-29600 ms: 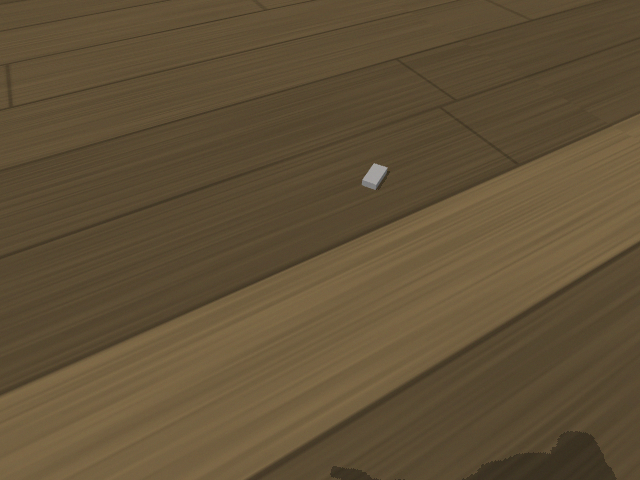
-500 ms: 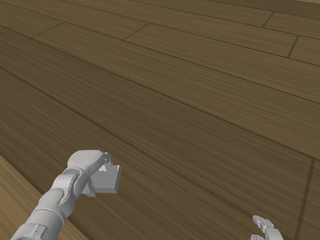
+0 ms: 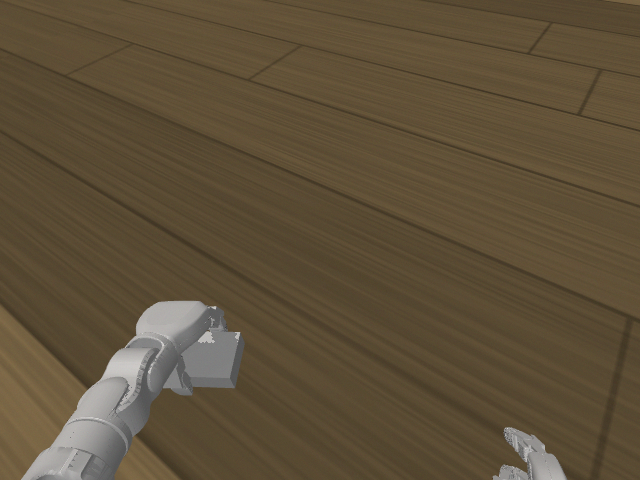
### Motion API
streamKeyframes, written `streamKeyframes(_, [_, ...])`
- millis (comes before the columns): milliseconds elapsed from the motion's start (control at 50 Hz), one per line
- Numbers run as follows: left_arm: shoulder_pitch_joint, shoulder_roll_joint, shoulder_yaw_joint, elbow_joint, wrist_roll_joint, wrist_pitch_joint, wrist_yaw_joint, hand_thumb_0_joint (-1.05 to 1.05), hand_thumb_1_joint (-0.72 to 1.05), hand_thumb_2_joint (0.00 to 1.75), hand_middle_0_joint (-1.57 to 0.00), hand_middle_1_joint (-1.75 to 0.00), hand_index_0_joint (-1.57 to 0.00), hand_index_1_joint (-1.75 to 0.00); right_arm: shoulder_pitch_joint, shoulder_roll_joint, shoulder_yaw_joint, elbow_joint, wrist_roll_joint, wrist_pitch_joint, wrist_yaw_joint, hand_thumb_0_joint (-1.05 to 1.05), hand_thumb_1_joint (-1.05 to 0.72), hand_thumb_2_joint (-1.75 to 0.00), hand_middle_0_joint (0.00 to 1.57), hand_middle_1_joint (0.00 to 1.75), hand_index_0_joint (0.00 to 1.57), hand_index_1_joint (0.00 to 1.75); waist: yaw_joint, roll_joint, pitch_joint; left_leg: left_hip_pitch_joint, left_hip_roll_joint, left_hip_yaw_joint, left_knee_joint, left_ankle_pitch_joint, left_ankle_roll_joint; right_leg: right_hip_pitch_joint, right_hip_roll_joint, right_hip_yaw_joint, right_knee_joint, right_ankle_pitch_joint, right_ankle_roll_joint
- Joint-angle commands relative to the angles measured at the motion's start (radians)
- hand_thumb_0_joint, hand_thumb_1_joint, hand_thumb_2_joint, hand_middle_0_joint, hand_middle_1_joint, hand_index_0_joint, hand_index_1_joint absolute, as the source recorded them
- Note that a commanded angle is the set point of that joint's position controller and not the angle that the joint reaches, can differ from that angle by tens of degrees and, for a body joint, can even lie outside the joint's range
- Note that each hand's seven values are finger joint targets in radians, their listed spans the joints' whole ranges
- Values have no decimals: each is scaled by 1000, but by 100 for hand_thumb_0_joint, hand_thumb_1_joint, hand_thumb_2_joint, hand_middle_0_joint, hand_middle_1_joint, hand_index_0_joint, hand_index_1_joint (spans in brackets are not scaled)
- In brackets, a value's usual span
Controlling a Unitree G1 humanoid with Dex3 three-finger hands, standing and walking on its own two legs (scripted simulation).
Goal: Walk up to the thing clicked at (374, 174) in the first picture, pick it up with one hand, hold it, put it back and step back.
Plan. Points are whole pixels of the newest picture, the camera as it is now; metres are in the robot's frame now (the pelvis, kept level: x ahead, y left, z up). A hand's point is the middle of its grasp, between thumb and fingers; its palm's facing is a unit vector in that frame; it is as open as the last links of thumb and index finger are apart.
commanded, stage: hold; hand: left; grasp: from above
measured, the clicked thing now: (191, 358) +0.30 +0.22 -0.07
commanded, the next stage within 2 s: crouch in 0.16 s
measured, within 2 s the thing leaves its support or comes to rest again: neither
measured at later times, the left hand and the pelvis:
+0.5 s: hand (188, 361) +0.29 +0.22 -0.06, palm faces -0.46 -0.04 -0.89, open 9.7 cm; pelvis +0.00 +0.00 +0.00, yaw +0 degrees
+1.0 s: hand (231, 382) +0.34 +0.22 -0.28, palm faces -0.41 +0.05 -0.91, open 9.7 cm; pelvis -0.04 +0.01 -0.16, yaw +0 degrees
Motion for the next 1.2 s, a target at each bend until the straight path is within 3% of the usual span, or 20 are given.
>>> streamKeyframes(0, [-317,222,122,-189,0,-13,45,0,63,67,-101,-53,-102,-53,-89,-122,-43,-138,-1,-43,-8,0,-90,-90,20,30,20,30,5,-35,-261,152,-24,-3,-60,126,10,24,33,-23,-90,100,-26])
streamKeyframes(60, [-365,216,114,-214,-2,-15,54,0,65,68,-102,-56,-103,-55,-87,-122,-43,-138,0,-43,-9,0,-90,-90,20,30,20,30,-5,-29,-265,158,-25,0,-59,123,10,15,33,-22,-93,102,-25])
streamKeyframes(100, [-315,204,112,-184,-5,-9,62,0,67,69,-104,-56,-105,-55,-91,-122,-44,-136,2,-42,-9,0,-90,-90,20,30,20,30,5,-45,-257,152,-25,-1,-60,126,9,18,34,-26,-94,97,-26])
streamKeyframes(140, [-335,229,130,-204,3,-5,66,0,68,69,-105,-55,-105,-55,-90,-123,-46,-134,1,-40,-10,0,-90,-90,20,30,20,30,7,-31,-276,160,-27,2,-56,143,9,26,33,-24,-91,118,-25])
streamKeyframes(180, [-367,216,109,-199,4,-4,66,0,69,69,-105,-57,-106,-56,-89,-123,-44,-128,0,-39,-9,0,-90,-90,20,30,20,30,-4,-28,-261,159,-23,0,-63,133,8,20,34,-24,-90,113,-26])
streamKeyframes(240, [-295,192,103,-153,-2,4,63,0,73,62,-104,-63,-109,-58,-85,-125,-48,-129,3,-37,-7,0,-92,-91,20,30,20,30,4,-50,-240,149,-17,-9,-69,128,7,20,38,-32,-90,100,-29])
streamKeyframes(260, [-293,188,101,-182,-3,3,62,0,65,61,-96,-60,-101,-57,-89,-125,-49,-140,4,-37,-5,0,-88,-90,20,30,20,30,10,-40,-247,154,-20,-7,-72,128,6,26,37,-32,-92,97,-31])
streamKeyframes(340, [-286,192,103,-155,14,-1,66,0,68,66,-103,-58,-104,-57,-78,-122,-49,-132,3,-33,-5,0,-89,-90,20,30,20,30,1,-57,-239,139,-23,-2,-55,149,9,18,35,-30,-85,124,-27])
streamKeyframes(400, [-291,171,98,-123,21,-17,98,0,67,68,-104,-56,-105,-55,-70,-124,-49,-129,0,-27,-2,0,-89,-90,20,30,20,30,-16,-74,-216,114,-25,-4,-39,127,7,-25,33,-29,-70,105,-28])
streamKeyframes(480, [-338,163,101,-21,65,-42,181,0,69,67,-107,-54,-107,-54,-45,-126,-56,-105,-17,-20,8,0,-89,-90,20,30,20,30,-36,-70,-212,35,-26,-10,37,102,3,-115,31,-34,4,83,-31])
streamKeyframes(560, [-450,161,100,71,114,-46,279,0,69,68,-106,-58,-107,-57,3,-139,-73,-69,-35,-22,25,0,-90,-90,20,30,20,30,-55,-48,-294,-67,-28,-6,180,85,-5,-236,30,-36,121,78,-30])
streamKeyframes(600, [-474,115,75,149,136,-43,316,0,71,67,-109,-55,-109,-55,33,-140,-83,-65,-45,-28,34,0,-90,-90,20,30,20,30,-74,-51,-336,-134,-25,-10,264,62,-5,-322,30,-39,199,62,-33])
streamKeyframes(660, [-526,96,71,239,161,-37,368,0,72,65,-109,-56,-110,-55,71,-148,-96,-57,-57,-34,44,0,-90,-90,20,30,20,30,-83,-47,-384,-269,-22,-15,383,24,-2,-439,31,-42,310,27,-39])
streamKeyframes(820, [-686,146,111,357,202,-27,454,0,79,70,-115,-54,-115,-54,121,-166,-115,-50,-87,-67,47,0,-90,-90,20,30,20,30,-94,34,-586,-571,-18,-44,659,-106,3,-760,39,-71,620,-91,-57])
streamKeyframes(900, [-703,164,138,378,201,-12,468,0,77,72,-113,-54,-113,-54,133,-170,-119,-48,-98,-81,40,0,-90,-90,20,30,20,30,-97,33,-672,-711,-18,-57,772,-177,7,-875,37,-76,741,-149,-60])
streamKeyframes(980, [-716,199,166,425,205,11,468,0,76,72,-114,-52,-114,-53,139,-175,-119,-44,-105,-89,36,0,-90,-90,20,30,20,30,-110,38,-687,-831,-16,-70,844,-248,3,-999,33,-85,838,-215,-61])
streamKeyframes(1020, [-746,182,160,425,196,12,460,0,78,73,-115,-53,-114,-54,145,-178,-120,-39,-113,-95,40,0,-90,-90,20,30,20,30,-126,35,-709,-860,-12,-85,888,-283,4,-1072,33,-92,882,-249,-62])
streamKeyframes(1080, [-792,199,166,424,200,1,449,0,79,72,-116,-52,-116,-52,152,-180,-119,-28,-117,-104,42,0,-89,-90,20,30,20,30,-140,41,-751,-921,-16,-92,957,-312,3,-1140,35,-101,952,-275,-65])
streamKeyframes(1160, [-797,196,174,494,204,-24,446,0,81,71,-115,-54,-116,-53,158,-179,-107,-11,-129,-121,55,0,-90,-90,20,30,20,30,-170,20,-713,-1050,-22,-102,1051,-365,8,-1256,28,-106,1027,-322,-61])
streamKeyframes(1180, [-828,226,183,457,209,-35,450,0,81,70,-115,-53,-116,-53,152,-177,-107,-10,-131,-125,61,0,-89,-90,20,30,20,30,-155,57,-748,-1036,-20,-105,1066,-358,6,-1276,30,-108,1052,-318,-65])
